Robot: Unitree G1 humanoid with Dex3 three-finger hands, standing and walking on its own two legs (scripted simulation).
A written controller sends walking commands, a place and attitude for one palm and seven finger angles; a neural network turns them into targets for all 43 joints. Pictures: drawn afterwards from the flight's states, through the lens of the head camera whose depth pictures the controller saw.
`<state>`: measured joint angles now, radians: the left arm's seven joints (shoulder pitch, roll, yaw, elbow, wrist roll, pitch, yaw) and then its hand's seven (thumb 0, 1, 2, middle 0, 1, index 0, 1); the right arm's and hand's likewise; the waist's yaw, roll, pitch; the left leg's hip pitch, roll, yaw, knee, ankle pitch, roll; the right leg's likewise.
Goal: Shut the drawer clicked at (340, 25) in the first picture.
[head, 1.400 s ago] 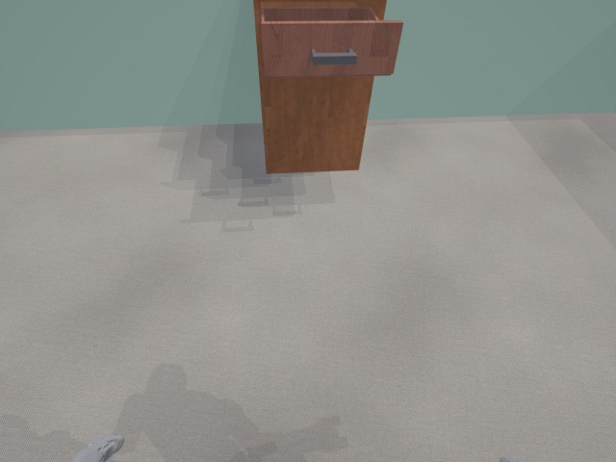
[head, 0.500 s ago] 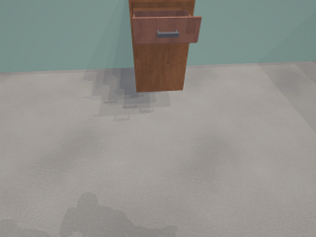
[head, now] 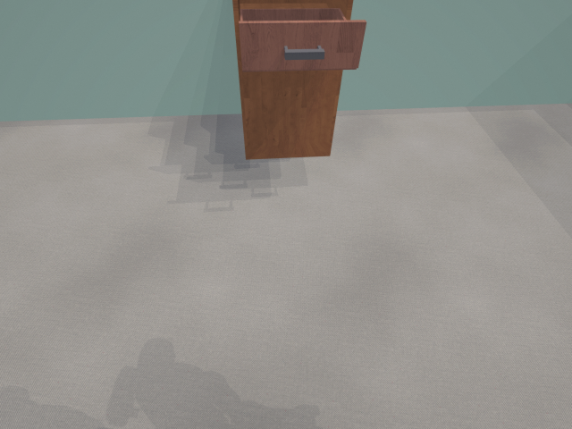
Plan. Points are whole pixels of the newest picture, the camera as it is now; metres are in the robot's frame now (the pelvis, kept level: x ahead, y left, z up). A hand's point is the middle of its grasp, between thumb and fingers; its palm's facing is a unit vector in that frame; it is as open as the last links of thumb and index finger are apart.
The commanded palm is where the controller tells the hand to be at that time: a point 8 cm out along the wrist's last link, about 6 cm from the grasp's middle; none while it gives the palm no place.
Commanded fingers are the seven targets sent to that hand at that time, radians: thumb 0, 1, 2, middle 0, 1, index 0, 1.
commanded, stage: look at it before walking up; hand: left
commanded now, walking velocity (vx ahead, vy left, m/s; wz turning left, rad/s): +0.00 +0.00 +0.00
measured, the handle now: (303, 51) +1.26 +0.01 -0.04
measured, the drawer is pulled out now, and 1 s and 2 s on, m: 0.30 0.30 0.30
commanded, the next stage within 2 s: walk to a spot facing it in 0.44 s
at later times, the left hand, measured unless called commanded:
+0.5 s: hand out of the picture +0.09 +0.25 -0.15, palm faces -0.02 -0.94 -0.34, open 7.4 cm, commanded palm none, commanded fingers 0.00 0.90 0.90 -0.20 -0.30 -0.20 -0.30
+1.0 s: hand out of the picture +0.15 +0.18 -0.19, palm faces -0.19 -0.97 -0.16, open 7.4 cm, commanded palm none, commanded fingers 0.00 0.90 0.90 -0.20 -0.30 -0.20 -0.30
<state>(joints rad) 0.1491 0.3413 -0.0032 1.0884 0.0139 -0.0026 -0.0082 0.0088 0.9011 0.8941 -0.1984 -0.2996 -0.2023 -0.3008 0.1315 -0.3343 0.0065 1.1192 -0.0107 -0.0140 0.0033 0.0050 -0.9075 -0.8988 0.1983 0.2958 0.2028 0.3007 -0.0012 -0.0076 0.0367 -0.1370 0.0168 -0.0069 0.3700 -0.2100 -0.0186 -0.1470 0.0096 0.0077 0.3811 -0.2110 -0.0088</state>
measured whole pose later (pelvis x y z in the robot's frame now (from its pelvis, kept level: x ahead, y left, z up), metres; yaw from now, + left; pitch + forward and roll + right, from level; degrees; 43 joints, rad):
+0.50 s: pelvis +0.01 +0.00 +0.00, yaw +0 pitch -2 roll +0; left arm 0.13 0.35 0.00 1.08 0.02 -0.01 -0.01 0.01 0.90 0.89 -0.20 -0.30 -0.20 -0.30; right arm 0.10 -0.34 0.01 1.11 -0.01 -0.02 0.00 0.00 -0.91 -0.90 0.20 0.30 0.20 0.30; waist 0.00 0.00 0.03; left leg -0.11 0.01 -0.01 0.34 -0.21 -0.02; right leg -0.12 0.01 0.01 0.36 -0.22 -0.01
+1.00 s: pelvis +0.09 -0.01 -0.01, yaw -11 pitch +0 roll +0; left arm 0.27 0.21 0.05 1.02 0.03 0.04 -0.05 0.01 0.90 0.89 -0.20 -0.30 -0.20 -0.30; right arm 0.42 -0.19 -0.03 1.11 -0.03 -0.07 -0.02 0.00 -0.91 -0.90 0.20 0.30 0.20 0.30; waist -0.02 -0.02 0.06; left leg 0.01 0.08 0.18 0.41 -0.41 -0.03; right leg -0.50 -0.04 -0.06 0.96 -0.40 -0.01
